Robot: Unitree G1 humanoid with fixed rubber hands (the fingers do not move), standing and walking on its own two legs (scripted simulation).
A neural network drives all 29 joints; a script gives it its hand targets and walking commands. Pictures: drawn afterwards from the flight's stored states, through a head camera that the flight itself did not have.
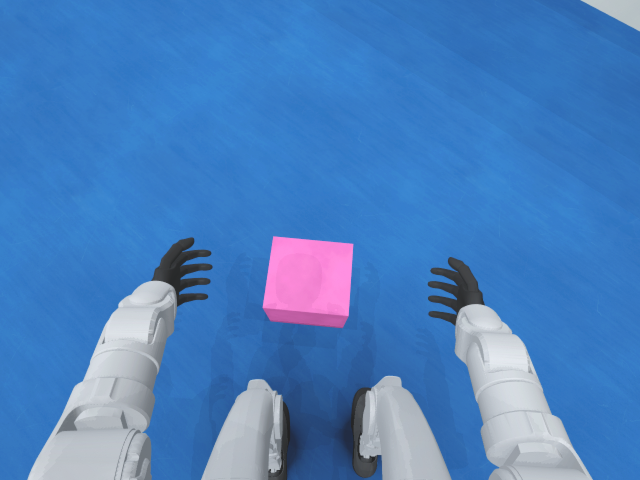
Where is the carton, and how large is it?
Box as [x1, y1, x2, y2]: [263, 236, 352, 327]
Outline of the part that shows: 273,236 263,301 263,308 269,319 272,321 342,327 348,315 352,244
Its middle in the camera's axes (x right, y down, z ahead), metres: -0.03 +0.12 +1.03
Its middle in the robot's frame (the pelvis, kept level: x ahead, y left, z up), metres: +0.50 +0.03 -0.58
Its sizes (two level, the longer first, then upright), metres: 0.205 0.184 0.189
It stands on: the floor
